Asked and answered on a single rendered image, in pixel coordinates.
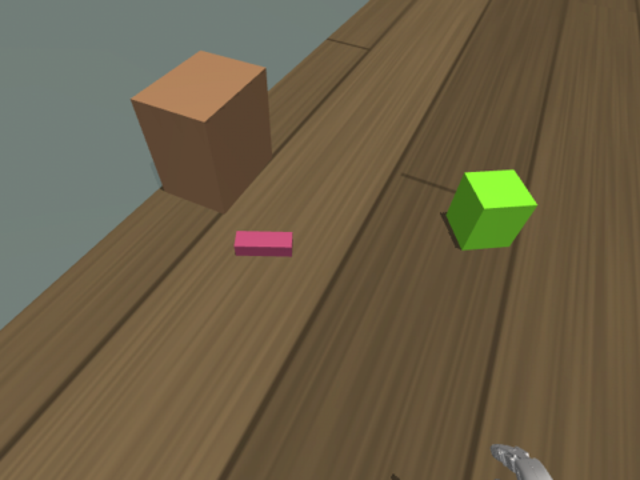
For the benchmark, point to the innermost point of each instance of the right robot hand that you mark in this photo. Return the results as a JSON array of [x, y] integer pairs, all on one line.
[[519, 462]]

